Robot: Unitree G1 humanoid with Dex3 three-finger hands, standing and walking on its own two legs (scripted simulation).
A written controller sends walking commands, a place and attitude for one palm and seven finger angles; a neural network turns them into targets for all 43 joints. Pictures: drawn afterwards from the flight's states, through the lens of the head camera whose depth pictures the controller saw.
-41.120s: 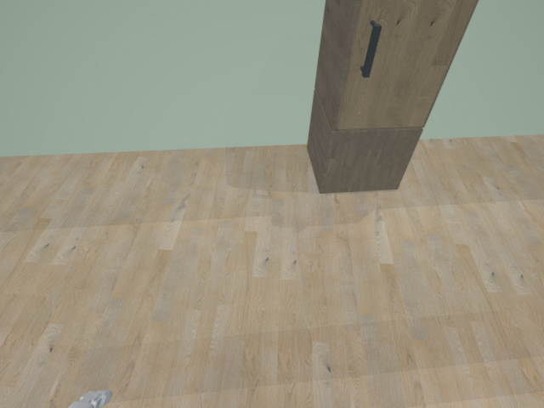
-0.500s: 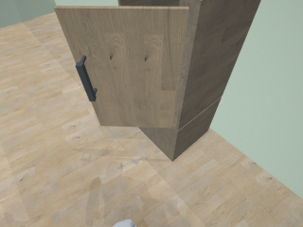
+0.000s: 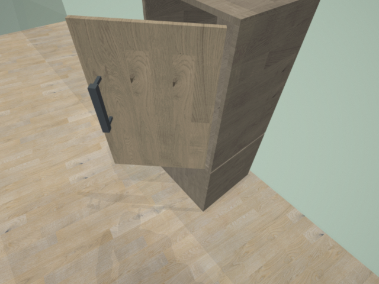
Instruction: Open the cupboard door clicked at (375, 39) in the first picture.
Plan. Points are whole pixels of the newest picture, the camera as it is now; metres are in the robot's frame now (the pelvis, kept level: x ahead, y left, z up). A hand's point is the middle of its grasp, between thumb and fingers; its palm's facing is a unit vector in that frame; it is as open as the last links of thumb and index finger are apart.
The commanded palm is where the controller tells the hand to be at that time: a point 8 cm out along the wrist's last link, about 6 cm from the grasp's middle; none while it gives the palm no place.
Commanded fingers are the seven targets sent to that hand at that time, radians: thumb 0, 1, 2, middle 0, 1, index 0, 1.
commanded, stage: look again from close up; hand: left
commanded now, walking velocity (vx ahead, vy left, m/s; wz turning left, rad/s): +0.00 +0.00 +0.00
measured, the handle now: (102, 105) +0.60 +0.30 +0.01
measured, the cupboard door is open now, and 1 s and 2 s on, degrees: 47 47 47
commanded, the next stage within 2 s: shuffle to correct the standing spot in 1.92 s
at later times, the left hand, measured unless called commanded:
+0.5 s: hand out of the picture +0.04 +0.18 -0.18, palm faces +0.00 -0.98 -0.19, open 7.3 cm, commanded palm none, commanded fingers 0.00 0.90 0.90 -0.20 -0.30 -0.20 -0.30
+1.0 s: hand out of the picture +0.05 +0.20 -0.17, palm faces -0.01 -0.97 -0.23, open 7.3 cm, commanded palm none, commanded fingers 0.00 0.90 0.90 -0.20 -0.30 -0.20 -0.30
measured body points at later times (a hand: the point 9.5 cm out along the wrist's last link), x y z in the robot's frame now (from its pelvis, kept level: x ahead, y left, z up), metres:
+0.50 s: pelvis +0.04 +0.00 +0.00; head +0.05 +0.02 +0.45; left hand +0.04 +0.23 -0.16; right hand +0.08 -0.23 -0.15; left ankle +0.05 +0.12 -0.73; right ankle -0.04 -0.09 -0.73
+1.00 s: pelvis +0.04 +0.01 +0.01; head +0.06 +0.01 +0.46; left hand +0.06 +0.25 -0.15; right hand +0.07 -0.23 -0.15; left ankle +0.05 +0.12 -0.73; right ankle -0.04 -0.09 -0.73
